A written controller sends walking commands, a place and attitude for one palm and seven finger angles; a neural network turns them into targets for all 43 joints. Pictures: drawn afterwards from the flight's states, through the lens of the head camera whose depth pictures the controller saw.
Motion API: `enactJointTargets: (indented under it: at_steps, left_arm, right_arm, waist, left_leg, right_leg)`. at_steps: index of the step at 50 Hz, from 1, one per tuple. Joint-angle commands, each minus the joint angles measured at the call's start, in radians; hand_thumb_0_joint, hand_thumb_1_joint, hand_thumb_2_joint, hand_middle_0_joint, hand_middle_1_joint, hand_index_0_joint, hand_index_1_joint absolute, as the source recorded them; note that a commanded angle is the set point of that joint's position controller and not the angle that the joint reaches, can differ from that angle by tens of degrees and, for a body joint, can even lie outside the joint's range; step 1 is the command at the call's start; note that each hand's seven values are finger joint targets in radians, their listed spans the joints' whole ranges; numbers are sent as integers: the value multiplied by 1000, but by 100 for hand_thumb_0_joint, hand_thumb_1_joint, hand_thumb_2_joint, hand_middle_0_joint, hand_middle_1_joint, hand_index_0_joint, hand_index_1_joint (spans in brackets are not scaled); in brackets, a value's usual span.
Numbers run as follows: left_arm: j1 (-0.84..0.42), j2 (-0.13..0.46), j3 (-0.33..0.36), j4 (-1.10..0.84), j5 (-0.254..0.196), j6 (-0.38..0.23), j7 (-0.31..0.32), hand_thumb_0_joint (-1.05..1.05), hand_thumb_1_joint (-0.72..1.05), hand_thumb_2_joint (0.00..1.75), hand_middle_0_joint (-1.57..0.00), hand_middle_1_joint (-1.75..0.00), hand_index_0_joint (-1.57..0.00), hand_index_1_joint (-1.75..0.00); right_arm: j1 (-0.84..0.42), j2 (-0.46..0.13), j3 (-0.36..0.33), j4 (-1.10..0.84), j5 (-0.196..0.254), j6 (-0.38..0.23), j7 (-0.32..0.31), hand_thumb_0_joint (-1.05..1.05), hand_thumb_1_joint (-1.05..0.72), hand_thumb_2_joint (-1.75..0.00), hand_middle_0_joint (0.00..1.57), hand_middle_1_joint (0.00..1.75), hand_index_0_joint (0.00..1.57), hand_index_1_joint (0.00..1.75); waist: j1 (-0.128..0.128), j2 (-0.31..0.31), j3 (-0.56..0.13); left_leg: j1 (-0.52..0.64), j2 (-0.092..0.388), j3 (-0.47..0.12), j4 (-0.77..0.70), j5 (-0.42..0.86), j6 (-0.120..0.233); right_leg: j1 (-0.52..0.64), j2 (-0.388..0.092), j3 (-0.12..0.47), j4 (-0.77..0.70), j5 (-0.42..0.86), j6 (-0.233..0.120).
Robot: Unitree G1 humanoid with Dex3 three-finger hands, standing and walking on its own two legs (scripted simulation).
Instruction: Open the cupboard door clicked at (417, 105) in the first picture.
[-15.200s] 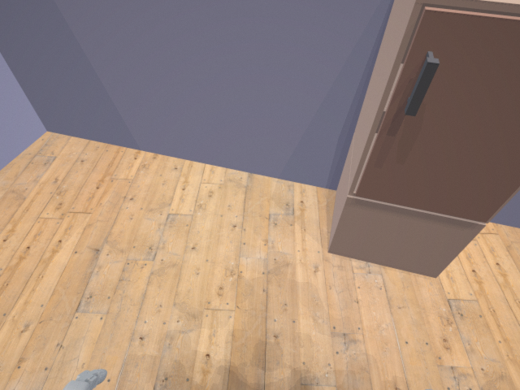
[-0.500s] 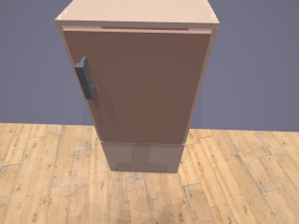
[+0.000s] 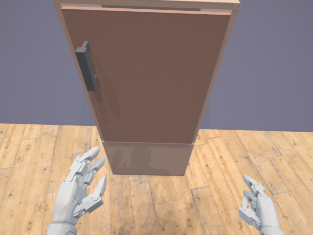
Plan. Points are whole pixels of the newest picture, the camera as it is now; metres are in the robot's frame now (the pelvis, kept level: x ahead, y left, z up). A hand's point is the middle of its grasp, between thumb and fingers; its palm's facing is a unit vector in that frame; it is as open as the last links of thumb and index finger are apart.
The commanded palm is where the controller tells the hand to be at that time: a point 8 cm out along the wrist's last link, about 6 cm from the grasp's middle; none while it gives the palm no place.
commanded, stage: raise the hand with hooked fingers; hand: left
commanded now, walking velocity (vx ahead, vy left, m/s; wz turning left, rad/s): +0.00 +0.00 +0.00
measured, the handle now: (89, 66) +0.54 +0.24 +0.14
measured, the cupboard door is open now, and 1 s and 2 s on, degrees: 0 0 0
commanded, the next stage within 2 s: move the hooked fingers beside the handle in 1.74 s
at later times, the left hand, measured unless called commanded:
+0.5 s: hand (57, 183) +0.22 +0.23 +0.06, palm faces +0.06 -1.00 -0.03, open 11.2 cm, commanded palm +0.18 +0.29 +0.08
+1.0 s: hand (22, 147) +0.25 +0.29 +0.14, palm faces +0.12 -0.99 -0.06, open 13.8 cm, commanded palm +0.23 +0.34 +0.14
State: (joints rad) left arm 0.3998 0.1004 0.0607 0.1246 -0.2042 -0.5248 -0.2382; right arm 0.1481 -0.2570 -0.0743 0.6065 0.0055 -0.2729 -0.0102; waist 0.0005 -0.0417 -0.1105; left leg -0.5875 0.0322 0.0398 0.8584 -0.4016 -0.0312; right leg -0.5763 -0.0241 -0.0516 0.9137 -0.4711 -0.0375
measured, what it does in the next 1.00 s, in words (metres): stands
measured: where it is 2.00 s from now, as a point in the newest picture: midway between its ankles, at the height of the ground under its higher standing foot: outside the picture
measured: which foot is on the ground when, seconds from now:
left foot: down 0.00-1.00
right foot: down 0.00-1.00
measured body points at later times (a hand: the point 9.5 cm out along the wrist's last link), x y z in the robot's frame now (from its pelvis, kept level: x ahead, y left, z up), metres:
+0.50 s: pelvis -0.01 +0.03 +0.00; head +0.02 +0.03 +0.45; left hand +0.21 +0.29 +0.07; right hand +0.14 -0.19 -0.09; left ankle +0.02 +0.14 -0.69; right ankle -0.01 -0.09 -0.69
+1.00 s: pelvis +0.00 +0.03 +0.02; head +0.00 +0.02 +0.47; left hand +0.24 +0.34 +0.15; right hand +0.19 -0.19 -0.04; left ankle +0.02 +0.14 -0.69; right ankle -0.01 -0.09 -0.69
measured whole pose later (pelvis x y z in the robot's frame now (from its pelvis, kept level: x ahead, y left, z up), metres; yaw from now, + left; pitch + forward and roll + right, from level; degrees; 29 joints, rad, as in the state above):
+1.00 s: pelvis +0.00 +0.03 +0.02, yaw +2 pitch +2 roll -1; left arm 0.05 0.36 0.36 0.14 -0.33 -0.10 -0.35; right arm 0.24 -0.26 0.06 0.59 0.05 -0.26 -0.10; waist 0.04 0.04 -0.05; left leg -0.42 0.02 0.01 0.72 -0.34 0.01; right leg -0.34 -0.02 -0.09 0.67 -0.36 0.00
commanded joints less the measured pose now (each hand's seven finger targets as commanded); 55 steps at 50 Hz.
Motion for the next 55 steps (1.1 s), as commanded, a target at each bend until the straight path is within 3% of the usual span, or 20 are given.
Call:
enactJointTargets:
  at_steps: [1,4,5,6,8,10,13,15,18,20,22,25,27,30,35,40,44,48,52,55]
  left_arm:
    - [192,188,149,-320,-22,-3,2,0,46,71,-23,-58,-23,-58]
    - [45,181,142,-491,-22,-11,76,0,39,68,-24,-63,-24,-63]
    - [-47,185,122,-562,-23,-34,86,0,36,67,-24,-64,-24,-64]
    - [-72,169,99,-587,-19,-60,87,0,34,66,-24,-66,-24,-66]
    - [-130,146,41,-573,-25,-95,59,0,29,64,-24,-69,-24,-69]
    - [-185,141,-4,-517,-39,-81,-2,0,25,62,-25,-72,-25,-72]
    - [-127,214,52,-403,-45,41,-70,0,18,59,-25,-76,-25,-76]
    - [-37,262,127,-296,-50,174,-89,0,13,57,-25,-80,-25,-80]
    - [-5,290,233,-378,-96,307,-54,0,6,54,-26,-84,-26,-84]
    - [-3,299,292,-413,-125,335,4,0,1,52,-26,-87,-26,-87]
    - [-32,284,301,-455,-130,306,61,0,-3,50,-27,-90,-27,-90]
    - [-130,296,269,-483,-97,228,96,0,-10,47,-27,-94,-27,-94]
    - [-164,282,225,-450,-75,184,75,0,-15,45,-27,-98,-27,-98]
    - [-234,289,190,-380,-82,191,0,0,-22,42,-28,-102,-28,-102]
    - [-299,418,325,-319,-125,270,-64,0,-34,37,-29,-110,-29,-110]
    - [-391,452,391,-337,-142,293,-36,0,-45,32,-30,-117,-30,-117]
    - [-457,419,360,-238,-142,325,-63,0,-50,30,-30,-120,-30,-120]
    - [-544,456,359,-128,-143,400,-139,0,-50,30,-30,-120,-30,-120]
    - [-664,529,414,-128,-152,428,-175,0,-50,30,-30,-120,-30,-120]
    - [-745,602,471,-159,-154,402,-170,0,-50,30,-30,-120,-30,-120]
  right_arm:
    - [-86,-84,-20,-255,7,25,6,0,-90,-90,20,30,20,30]
    - [-13,-66,-12,-260,6,44,-10,0,-90,-90,20,30,20,30]
    - [14,-75,-4,-254,-1,47,-18,0,-90,-90,20,30,20,30]
    - [20,-75,-2,-246,-3,41,-26,0,-90,-90,20,30,20,30]
    - [39,-83,14,-222,-2,22,-38,0,-90,-90,20,30,20,30]
    - [40,-103,33,-209,3,5,-49,0,-90,-90,20,30,20,30]
    - [41,-119,36,-212,22,-6,-68,0,-90,-90,20,30,20,30]
    - [18,-120,37,-221,35,6,-75,0,-90,-90,20,30,20,30]
    - [-26,-92,47,-251,41,25,-81,0,-90,-90,20,30,20,30]
    - [-49,-72,55,-249,36,32,-85,0,-90,-90,20,30,20,30]
    - [-23,-66,58,-236,33,28,-80,0,-90,-90,20,30,20,30]
    - [12,-86,62,-214,21,9,-70,0,-90,-90,20,30,20,30]
    - [41,-101,58,-195,21,-10,-64,0,-90,-90,20,30,20,30]
    - [53,-129,59,-179,30,-30,-72,0,-90,-90,20,30,20,30]
    - [43,-145,58,-171,45,-48,-98,0,-90,-90,20,30,20,30]
    - [34,-130,72,-171,41,-49,-96,0,-90,-90,20,30,20,30]
    - [34,-133,75,-154,47,-45,-92,0,-90,-90,20,30,20,30]
    - [34,-146,77,-153,57,-32,-106,0,-90,-90,20,30,20,30]
    - [15,-143,87,-156,57,-25,-119,0,-90,-90,20,30,20,30]
    - [10,-140,91,-153,50,-27,-121,0,-90,-90,20,30,20,30]
  waist:
    - [97,160,-168]
    - [24,177,-182]
    - [-15,114,-164]
    - [-28,128,-164]
    - [-68,113,-132]
    - [-92,98,-92]
    - [-64,53,-136]
    - [-10,58,-158]
    - [57,94,-239]
    - [80,43,-216]
    - [66,66,-165]
    - [28,89,-85]
    - [0,116,-86]
    - [-24,118,-74]
    - [17,102,-111]
    - [39,167,-112]
    - [18,137,-53]
    - [13,85,-44]
    - [21,110,-82]
    - [28,127,-127]
  left_leg:
    - [9,-75,36,-11,255,41]
    - [59,-47,-4,21,266,57]
    - [55,-35,-32,38,255,63]
    - [63,-28,-43,53,242,64]
    - [46,-21,-63,71,191,66]
    - [20,-15,-84,71,134,67]
    - [6,-21,-89,24,63,64]
    - [11,-30,-83,-17,80,62]
    - [70,-35,-68,-84,147,53]
    - [85,-28,-76,-111,187,48]
    - [99,-21,-74,-134,192,40]
    - [104,-12,-86,-151,169,40]
    - [131,-12,-82,-155,145,42]
    - [138,-17,-81,-161,101,47]
    - [183,-22,-87,-213,104,48]
    - [259,-23,-84,-249,221,40]
    - [272,-24,-74,-267,226,40]
    - [284,-28,-66,-282,216,51]
    - [326,-34,-64,-289,239,55]
    - [362,-34,-65,-293,269,55]
  right_leg:
    - [122,-7,49,-64,412,12]
    - [33,17,28,-66,385,16]
    - [-12,31,20,-54,360,19]
    - [-52,34,15,-51,332,18]
    - [-117,40,9,-55,263,20]
    - [-140,49,4,-60,196,17]
    - [-81,44,11,-116,113,24]
    - [-11,41,10,-140,126,24]
    - [111,25,-15,-156,191,25]
    - [145,35,-33,-160,224,24]
    - [119,39,-44,-168,218,22]
    - [67,48,-48,-173,177,17]
    - [42,47,-43,-184,152,19]
    - [49,44,-28,-217,131,20]
    - [139,39,-22,-269,140,19]
    - [198,46,-35,-282,254,10]
    - [192,47,-34,-315,289,16]
    - [220,45,-18,-355,299,21]
    - [259,43,-5,-379,318,19]
    - [295,45,6,-390,340,17]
